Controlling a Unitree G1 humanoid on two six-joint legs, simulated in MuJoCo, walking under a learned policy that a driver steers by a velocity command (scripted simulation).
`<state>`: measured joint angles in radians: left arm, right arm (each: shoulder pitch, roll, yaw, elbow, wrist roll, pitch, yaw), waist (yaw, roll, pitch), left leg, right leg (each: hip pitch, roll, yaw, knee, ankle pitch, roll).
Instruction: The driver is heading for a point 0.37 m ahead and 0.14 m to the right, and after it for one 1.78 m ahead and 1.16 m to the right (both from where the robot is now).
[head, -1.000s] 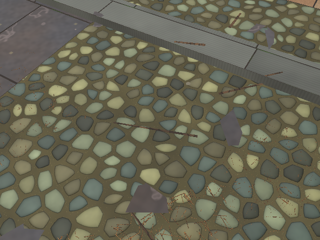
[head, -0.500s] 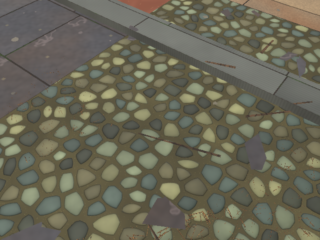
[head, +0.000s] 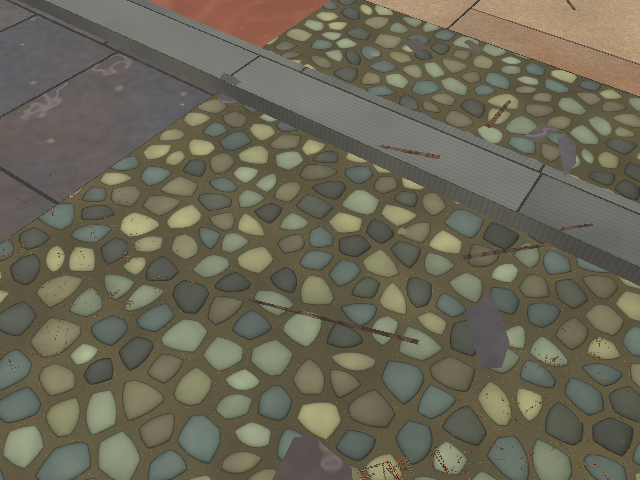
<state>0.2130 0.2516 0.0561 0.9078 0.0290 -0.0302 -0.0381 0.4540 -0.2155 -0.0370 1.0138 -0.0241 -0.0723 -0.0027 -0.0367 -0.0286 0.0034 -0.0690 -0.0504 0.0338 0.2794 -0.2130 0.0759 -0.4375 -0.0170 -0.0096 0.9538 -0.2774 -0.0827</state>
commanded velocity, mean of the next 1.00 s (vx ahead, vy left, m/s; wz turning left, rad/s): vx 0.24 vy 0.00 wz -0.49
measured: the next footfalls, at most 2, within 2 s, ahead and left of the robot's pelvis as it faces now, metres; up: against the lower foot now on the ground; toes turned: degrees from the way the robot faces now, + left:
right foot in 0.34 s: +0.33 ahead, -0.12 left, +0.00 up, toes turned -14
left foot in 0.98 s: +0.50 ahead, -0.01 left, +0.00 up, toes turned -38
